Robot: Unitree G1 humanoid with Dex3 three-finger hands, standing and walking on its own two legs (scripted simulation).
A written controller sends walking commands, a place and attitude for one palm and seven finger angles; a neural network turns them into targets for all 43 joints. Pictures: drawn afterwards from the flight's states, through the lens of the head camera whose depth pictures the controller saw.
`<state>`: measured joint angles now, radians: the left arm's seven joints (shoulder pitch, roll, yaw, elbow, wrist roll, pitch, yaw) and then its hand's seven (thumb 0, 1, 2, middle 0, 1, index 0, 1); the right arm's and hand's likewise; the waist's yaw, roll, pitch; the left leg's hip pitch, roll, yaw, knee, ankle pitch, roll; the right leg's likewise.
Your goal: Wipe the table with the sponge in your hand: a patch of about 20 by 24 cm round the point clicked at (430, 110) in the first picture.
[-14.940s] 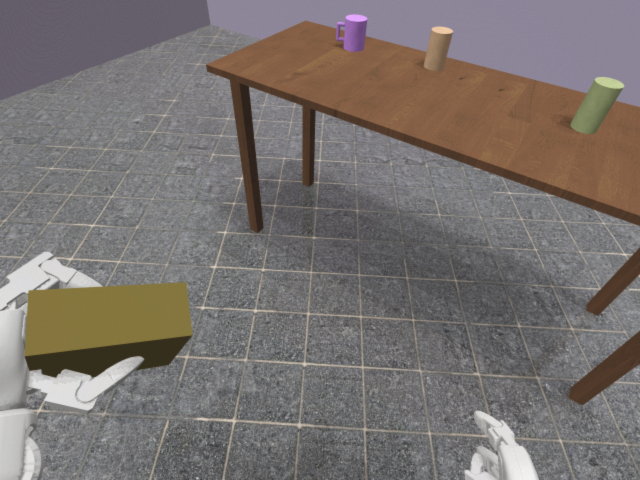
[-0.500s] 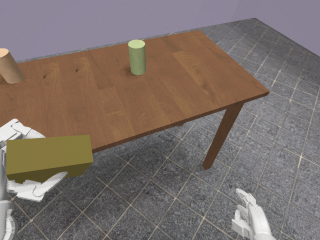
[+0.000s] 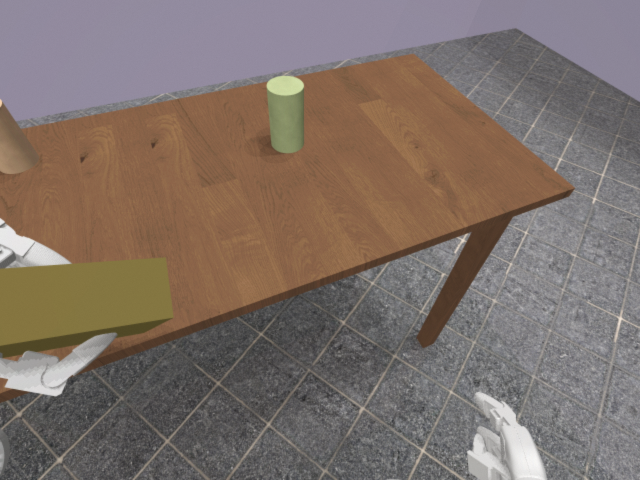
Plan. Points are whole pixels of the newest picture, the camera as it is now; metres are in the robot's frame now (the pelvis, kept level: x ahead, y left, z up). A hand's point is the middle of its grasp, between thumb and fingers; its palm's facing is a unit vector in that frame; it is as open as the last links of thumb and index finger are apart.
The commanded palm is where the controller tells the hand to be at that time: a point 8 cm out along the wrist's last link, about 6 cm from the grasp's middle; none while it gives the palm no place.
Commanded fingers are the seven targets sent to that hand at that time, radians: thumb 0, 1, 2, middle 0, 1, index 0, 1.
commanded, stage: shuffle to correct the standing spot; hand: left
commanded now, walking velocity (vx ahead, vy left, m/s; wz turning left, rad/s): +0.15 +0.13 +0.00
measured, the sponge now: (106, 305) +0.23 +0.22 +0.16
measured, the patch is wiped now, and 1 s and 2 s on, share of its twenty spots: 0.00 0.00 0.00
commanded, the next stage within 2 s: come to a stop and stand still in 0.14 s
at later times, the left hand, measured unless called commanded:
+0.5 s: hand out of the picture +0.30 +0.34 +0.19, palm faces +0.43 -0.82 -0.38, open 9.4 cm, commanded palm +0.22 +0.37 +0.20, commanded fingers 0.00 0.10 1.30 -1.20 -1.60 -1.20 -1.60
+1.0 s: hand out of the picture +0.26 +0.36 +0.17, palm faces +0.28 -0.87 -0.40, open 9.4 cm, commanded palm +0.19 +0.41 +0.20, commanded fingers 0.00 0.10 1.30 -1.20 -1.60 -1.20 -1.60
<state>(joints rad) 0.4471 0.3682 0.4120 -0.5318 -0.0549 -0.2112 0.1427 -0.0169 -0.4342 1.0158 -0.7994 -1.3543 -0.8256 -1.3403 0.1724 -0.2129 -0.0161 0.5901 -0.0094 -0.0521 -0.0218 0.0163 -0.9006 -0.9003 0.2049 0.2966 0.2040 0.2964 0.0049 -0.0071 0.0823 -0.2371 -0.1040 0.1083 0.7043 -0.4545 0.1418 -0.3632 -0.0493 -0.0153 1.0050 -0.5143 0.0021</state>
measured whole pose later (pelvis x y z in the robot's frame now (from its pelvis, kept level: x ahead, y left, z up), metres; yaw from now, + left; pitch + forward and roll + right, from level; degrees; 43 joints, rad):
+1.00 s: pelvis +0.03 +0.13 +0.02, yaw +1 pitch -4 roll -1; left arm 0.44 0.37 0.35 -0.52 -0.02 -0.18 0.05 -0.02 -0.43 1.02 -0.80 -1.36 -0.83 -1.34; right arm 0.17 -0.24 -0.05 0.52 0.02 -0.15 0.00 0.02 -0.90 -0.90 0.21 0.30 0.20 0.30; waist -0.03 -0.03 0.14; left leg -0.31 0.09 0.06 0.54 -0.15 -0.02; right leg -0.16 -0.07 0.04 0.49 -0.26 0.08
